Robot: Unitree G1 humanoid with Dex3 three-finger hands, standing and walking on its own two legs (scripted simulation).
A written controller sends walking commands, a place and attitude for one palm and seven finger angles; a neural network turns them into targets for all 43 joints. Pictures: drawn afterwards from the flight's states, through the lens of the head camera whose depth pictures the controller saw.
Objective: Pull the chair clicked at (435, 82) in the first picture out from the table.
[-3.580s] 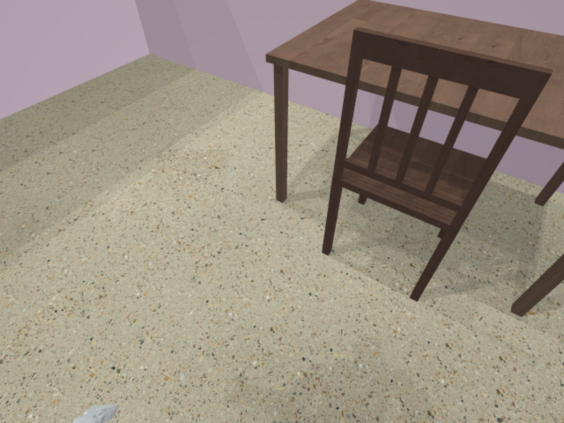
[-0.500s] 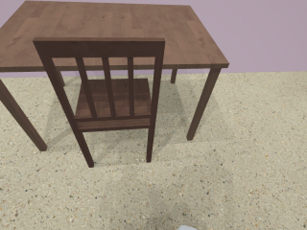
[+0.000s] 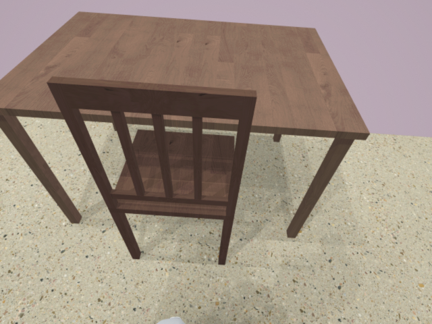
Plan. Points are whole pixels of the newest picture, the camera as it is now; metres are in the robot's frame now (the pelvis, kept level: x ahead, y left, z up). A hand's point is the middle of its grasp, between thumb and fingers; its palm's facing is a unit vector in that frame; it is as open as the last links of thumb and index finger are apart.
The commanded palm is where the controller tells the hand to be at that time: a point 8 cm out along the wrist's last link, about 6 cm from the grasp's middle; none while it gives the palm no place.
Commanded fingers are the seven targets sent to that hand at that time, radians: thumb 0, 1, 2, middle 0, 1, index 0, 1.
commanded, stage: come to a stop and stand still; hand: left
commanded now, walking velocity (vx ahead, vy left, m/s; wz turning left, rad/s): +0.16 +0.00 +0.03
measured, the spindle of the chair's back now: (164, 160) +0.53 +0.19 -0.07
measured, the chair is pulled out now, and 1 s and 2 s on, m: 0.00 0.00 0.00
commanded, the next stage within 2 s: look again from close up in 1.24 s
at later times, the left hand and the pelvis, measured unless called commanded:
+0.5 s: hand out of the picture +0.10 +0.17 -0.17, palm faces +0.02 -0.97 -0.25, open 7.4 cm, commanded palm none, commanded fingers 0.00 0.90 0.90 -0.20 -0.30 -0.20 -0.30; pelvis +0.04 -0.02 +0.00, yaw -1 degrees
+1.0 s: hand out of the picture -0.01 +0.18 -0.17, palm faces +0.10 -0.96 -0.26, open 7.4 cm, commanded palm none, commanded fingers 0.00 0.90 0.90 -0.20 -0.30 -0.20 -0.30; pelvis +0.00 -0.01 +0.00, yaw +0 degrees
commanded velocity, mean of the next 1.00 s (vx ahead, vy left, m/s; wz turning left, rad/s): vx -0.04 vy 0.02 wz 0.00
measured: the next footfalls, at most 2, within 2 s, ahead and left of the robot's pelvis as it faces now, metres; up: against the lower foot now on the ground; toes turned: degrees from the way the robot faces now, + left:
left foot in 0.06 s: +0.13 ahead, +0.10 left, +0.00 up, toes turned +7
right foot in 0.54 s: +0.06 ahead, -0.16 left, +0.00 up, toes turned -4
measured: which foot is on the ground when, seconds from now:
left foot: up 0.00-0.04, down 0.06-0.54, up 0.56-1.00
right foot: down 0.00-0.06, up 0.08-0.52, down 0.54-1.00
